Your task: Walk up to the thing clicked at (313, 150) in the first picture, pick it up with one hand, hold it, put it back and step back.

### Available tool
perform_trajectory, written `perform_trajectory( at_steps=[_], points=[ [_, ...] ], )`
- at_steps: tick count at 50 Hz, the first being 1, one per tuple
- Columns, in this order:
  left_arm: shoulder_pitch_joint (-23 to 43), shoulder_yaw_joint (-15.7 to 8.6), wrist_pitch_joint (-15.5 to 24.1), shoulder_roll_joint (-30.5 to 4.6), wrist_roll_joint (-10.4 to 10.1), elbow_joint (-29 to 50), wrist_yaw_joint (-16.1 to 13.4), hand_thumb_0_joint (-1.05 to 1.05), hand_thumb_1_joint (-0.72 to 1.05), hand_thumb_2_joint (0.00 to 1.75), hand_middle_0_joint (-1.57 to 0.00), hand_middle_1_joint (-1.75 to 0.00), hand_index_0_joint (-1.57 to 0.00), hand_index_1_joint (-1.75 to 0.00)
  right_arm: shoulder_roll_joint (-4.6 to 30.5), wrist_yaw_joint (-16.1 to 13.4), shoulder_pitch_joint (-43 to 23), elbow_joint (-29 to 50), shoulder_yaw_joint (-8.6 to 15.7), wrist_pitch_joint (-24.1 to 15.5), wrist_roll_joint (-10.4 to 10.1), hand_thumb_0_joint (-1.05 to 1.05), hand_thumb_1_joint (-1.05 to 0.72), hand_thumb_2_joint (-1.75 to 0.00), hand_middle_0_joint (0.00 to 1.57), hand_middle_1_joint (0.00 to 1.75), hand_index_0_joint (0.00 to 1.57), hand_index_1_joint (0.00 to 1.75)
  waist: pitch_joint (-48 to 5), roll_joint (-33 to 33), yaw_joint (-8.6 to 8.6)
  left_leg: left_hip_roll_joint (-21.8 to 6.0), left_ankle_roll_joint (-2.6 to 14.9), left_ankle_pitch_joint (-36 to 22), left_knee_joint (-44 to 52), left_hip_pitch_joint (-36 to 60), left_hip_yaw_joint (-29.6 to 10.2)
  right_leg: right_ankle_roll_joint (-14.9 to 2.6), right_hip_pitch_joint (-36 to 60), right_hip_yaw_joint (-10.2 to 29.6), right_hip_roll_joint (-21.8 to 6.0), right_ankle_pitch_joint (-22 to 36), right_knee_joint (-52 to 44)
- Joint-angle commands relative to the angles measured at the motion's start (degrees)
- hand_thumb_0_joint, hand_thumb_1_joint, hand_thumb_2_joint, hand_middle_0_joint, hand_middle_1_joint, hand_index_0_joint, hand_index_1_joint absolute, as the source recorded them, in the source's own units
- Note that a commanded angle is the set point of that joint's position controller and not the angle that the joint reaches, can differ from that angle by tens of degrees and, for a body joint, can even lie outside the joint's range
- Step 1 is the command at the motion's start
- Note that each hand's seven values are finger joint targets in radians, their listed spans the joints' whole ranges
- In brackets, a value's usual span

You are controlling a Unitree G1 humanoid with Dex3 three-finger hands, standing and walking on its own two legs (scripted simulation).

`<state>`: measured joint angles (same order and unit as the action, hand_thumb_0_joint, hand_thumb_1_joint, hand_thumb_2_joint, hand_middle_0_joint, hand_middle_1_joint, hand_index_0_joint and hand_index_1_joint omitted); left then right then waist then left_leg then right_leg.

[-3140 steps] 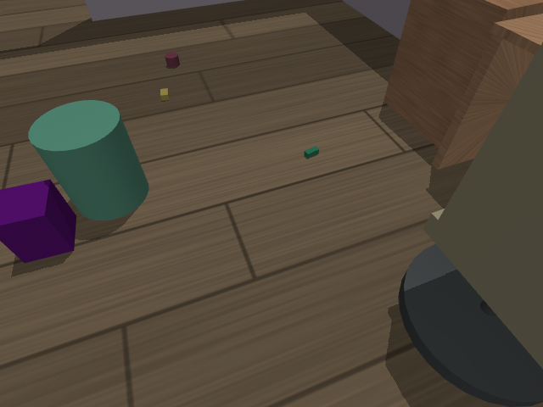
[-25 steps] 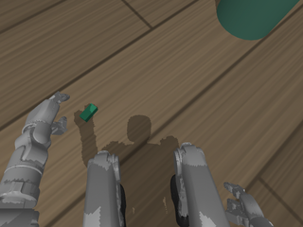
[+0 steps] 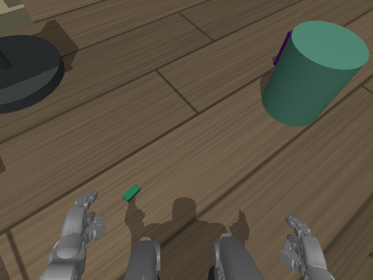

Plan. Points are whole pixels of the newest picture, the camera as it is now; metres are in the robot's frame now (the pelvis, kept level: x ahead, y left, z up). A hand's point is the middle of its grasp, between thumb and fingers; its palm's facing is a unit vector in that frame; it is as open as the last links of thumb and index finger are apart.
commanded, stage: home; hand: left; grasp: from above
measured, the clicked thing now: (131, 193) +0.51 +0.23 -0.61
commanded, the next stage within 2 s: none
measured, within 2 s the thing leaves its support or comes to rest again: neither
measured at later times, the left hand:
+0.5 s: hand (71, 251) +0.20 +0.20 +0.05, palm faces +0.09 -0.97 -0.21, open 7.4 cm
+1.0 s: hand (76, 249) +0.20 +0.19 +0.04, palm faces +0.08 -0.98 -0.20, open 7.4 cm
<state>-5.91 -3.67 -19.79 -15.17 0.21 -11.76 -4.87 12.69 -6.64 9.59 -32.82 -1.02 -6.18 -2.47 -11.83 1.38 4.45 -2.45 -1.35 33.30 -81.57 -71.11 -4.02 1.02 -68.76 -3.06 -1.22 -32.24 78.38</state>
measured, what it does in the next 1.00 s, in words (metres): rises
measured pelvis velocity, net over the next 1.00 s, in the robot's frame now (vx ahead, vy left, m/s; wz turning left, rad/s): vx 0.04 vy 0.01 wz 0.03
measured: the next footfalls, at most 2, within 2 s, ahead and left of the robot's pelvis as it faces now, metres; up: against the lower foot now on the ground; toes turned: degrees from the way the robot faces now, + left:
none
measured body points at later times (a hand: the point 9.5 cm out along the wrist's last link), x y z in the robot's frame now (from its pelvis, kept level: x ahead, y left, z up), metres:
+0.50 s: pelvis +0.04 +0.01 +0.09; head +0.05 +0.02 +0.54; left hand +0.19 +0.25 +0.06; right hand +0.21 -0.23 +0.03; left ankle +0.04 +0.13 -0.59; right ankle +0.05 -0.14 -0.59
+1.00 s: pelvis +0.04 +0.01 +0.09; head +0.05 +0.01 +0.54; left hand +0.19 +0.24 +0.06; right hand +0.20 -0.23 +0.03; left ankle +0.04 +0.13 -0.59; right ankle +0.05 -0.14 -0.59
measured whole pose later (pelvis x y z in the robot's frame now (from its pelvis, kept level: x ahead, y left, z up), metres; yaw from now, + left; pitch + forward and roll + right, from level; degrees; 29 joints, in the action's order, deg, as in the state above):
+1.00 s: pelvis +0.04 +0.01 +0.09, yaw +2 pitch +9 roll -3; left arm -27.7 -2.1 -26.2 -12.5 -3.0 6.4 -1.4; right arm 12.3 -10.8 16.8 -31.7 -1.7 -13.9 -0.2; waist -9.0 2.6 2.3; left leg -2.2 -0.7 27.8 -57.2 -38.8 -2.9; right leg 1.7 -36.0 -3.2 -1.4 -26.3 53.0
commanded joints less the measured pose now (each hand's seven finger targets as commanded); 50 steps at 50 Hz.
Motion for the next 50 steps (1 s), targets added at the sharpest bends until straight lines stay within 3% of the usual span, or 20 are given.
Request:
perform_trajectory(
  at_steps=[1, 4, 10, 15, 24, 32, 40, 48, 50],
  points=[
    [-0.2, -3.9, 0.5, -6.0, -2.0, 12.7, -0.6, 0.00, 0.90, 0.90, -0.20, -0.30, -0.20, -0.30, 7.4, -2.3, 2.3, 6.8, 2.2, -3.8, 0.3, 0.00, -0.90, -0.90, 0.20, 0.30, 0.20, 0.30, -14.0, 4.8, 0.11, 1.5, 1.97, -12.3, 18.5, 21.9, 0.2, -1.54, 18.2, 1.5, 1.6, 12.6, -17.7],
    [-5.5, -4.2, -0.8, -5.2, -3.0, 16.9, -0.3, 0.00, 0.90, 0.90, -0.20, -0.30, -0.20, -0.30, 7.1, -2.9, 3.1, 8.1, 2.1, -4.6, 0.5, 0.00, -0.90, -0.90, 0.20, 0.30, 0.20, 0.30, -13.2, 5.1, -0.86, 1.8, 1.80, -15.1, 22.3, 26.9, 0.6, -1.48, 23.5, 0.9, 1.9, 14.8, -21.5],
    [-15.3, -2.5, -2.6, -3.2, -3.7, 23.8, 0.5, 0.00, 0.90, 0.90, -0.20, -0.30, -0.20, -0.30, 6.4, -4.0, 4.7, 9.8, 2.1, -6.1, 1.0, 0.00, -0.90, -0.90, 0.20, 0.30, 0.20, 0.30, -8.8, 4.4, -0.62, 2.0, 1.60, -20.3, 28.3, 33.8, 1.7, -1.33, 31.0, -0.4, 2.5, 19.2, -28.2],
    [-20.5, -1.5, -3.4, -2.3, -3.8, 28.1, 1.2, 0.00, 0.90, 0.90, -0.20, -0.30, -0.20, -0.30, 6.1, -4.7, 4.4, 11.2, 1.9, -7.3, 1.4, 0.00, -0.90, -0.90, 0.20, 0.30, 0.20, 0.30, -4.3, 2.1, -0.83, 2.0, 1.96, -19.1, 31.9, 36.0, 1.3, -1.18, 33.0, -1.4, 3.0, 17.9, -31.7],
    [-20.3, -1.1, -3.8, -2.7, -3.2, 29.2, 3.3, 0.00, 0.90, 0.90, -0.20, -0.30, -0.20, -0.30, 6.7, -5.0, 3.3, 11.1, 2.1, -10.1, 2.1, 0.00, -0.90, -0.90, 0.20, 0.30, 0.20, 0.30, 1.8, 0.9, -1.14, 1.8, 2.09, -13.7, 35.6, 36.4, 0.4, -0.85, 32.4, -2.0, 2.7, 12.5, -34.0],
    [-20.5, -1.8, -3.3, -3.4, -2.7, 30.1, 3.6, 0.00, 0.90, 0.90, -0.20, -0.30, -0.20, -0.30, 6.9, -4.8, 3.3, 10.6, 2.3, -11.2, 2.4, 0.00, -0.90, -0.90, 0.20, 0.30, 0.20, 0.30, -2.0, 3.0, -1.92, 2.0, 1.57, -17.8, 34.9, 38.8, 0.9, -1.12, 34.5, -1.7, 2.6, 15.6, -32.8],
    [-20.9, -1.7, -3.6, -3.4, -2.6, 29.7, 3.2, 0.00, 0.90, 0.90, -0.20, -0.30, -0.20, -0.30, 7.0, -4.7, 3.2, 10.3, 2.3, -11.2, 2.4, 0.00, -0.90, -0.90, 0.20, 0.30, 0.20, 0.30, -2.5, 2.5, -1.96, 1.8, 1.49, -20.5, 34.5, 39.2, 0.9, -1.15, 35.1, -1.7, 2.6, 17.6, -32.6],
    [-20.8, -1.5, -3.8, -3.1, -2.9, 28.3, 3.4, 0.00, 0.90, 0.90, -0.20, -0.30, -0.20, -0.30, 6.9, -4.7, 2.6, 10.3, 2.0, -11.3, 2.3, 0.00, -0.90, -0.90, 0.20, 0.30, 0.20, 0.30, 0.3, 0.8, -2.29, 2.3, 2.05, -15.0, 34.7, 37.0, 1.5, -0.74, 34.4, -1.4, 2.3, 13.8, -34.1],
    [-20.6, -1.7, -3.7, -3.4, -3.0, 29.6, 3.4, 0.00, 0.90, 0.90, -0.20, -0.30, -0.20, -0.30, 7.0, -4.7, 3.0, 10.5, 2.3, -11.4, 2.3, 0.00, -0.90, -0.90, 0.20, 0.30, 0.20, 0.30, -2.0, 1.8, -2.19, 2.1, 1.79, -17.6, 34.5, 38.0, 1.3, -0.92, 35.1, -1.5, 2.4, 15.8, -33.4]
  ],
)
